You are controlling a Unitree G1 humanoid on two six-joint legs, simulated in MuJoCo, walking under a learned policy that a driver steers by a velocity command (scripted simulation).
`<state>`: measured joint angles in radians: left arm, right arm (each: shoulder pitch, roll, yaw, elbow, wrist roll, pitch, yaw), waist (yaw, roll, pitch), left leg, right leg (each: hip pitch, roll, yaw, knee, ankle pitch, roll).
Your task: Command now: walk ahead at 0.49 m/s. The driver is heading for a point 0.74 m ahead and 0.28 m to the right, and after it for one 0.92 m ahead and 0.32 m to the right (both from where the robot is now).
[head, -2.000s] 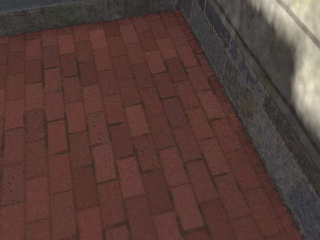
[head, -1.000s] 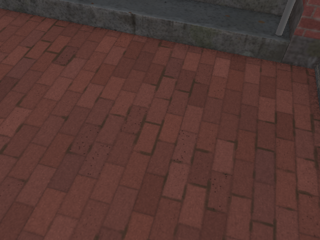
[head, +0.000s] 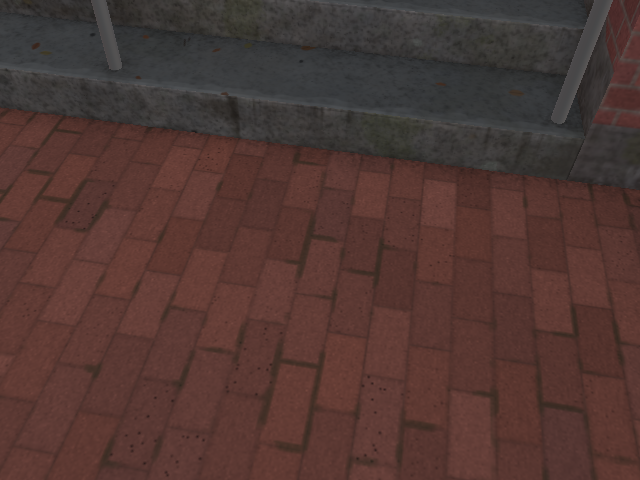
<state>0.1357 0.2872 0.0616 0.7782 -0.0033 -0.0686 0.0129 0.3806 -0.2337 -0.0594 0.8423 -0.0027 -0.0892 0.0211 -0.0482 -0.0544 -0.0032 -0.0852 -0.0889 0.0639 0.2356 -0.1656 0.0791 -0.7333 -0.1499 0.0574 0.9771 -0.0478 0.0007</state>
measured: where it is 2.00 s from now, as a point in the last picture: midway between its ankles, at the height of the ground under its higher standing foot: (389, 354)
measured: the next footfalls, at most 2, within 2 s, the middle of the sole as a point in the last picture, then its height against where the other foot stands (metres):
right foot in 0.26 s outside the picture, level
left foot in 0.78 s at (288, 437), level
